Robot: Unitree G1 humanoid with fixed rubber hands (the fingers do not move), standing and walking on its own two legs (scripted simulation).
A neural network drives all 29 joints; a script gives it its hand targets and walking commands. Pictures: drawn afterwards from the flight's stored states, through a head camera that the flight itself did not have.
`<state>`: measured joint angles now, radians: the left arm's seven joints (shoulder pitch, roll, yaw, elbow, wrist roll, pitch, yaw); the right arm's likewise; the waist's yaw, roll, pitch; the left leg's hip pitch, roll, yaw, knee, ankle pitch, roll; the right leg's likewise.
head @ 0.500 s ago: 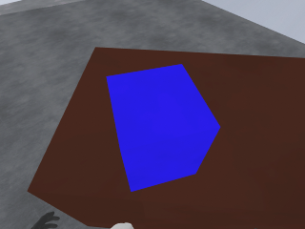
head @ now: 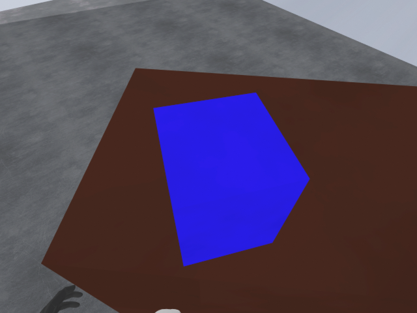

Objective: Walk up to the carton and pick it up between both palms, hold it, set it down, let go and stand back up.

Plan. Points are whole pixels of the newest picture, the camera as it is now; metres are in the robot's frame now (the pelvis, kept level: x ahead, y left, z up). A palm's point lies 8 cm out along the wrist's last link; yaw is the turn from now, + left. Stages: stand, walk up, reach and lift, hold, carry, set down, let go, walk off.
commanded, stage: walk up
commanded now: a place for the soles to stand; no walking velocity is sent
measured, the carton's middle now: (218, 182) +0.35 +0.00 +0.04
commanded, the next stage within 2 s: none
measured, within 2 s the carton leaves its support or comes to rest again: neither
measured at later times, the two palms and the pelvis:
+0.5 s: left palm out of the picture +0.08 +0.30 -0.08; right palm out of the picture +0.08 -0.30 -0.11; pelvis +0.00 -0.01 +0.00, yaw +1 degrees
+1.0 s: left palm out of the picture +0.08 +0.30 -0.08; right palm out of the picture +0.08 -0.30 -0.10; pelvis -0.01 +0.00 +0.00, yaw +1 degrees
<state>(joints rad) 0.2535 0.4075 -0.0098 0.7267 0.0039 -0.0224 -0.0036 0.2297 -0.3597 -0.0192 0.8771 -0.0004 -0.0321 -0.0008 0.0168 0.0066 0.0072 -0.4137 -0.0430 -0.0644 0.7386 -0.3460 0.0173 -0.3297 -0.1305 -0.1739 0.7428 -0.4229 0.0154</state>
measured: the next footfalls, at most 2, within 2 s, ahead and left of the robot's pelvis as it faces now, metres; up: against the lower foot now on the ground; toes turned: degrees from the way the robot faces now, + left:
right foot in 1.56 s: -0.02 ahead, -0.14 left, +0.00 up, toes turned -6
left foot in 1.76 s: +0.00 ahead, +0.11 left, +0.00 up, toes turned -2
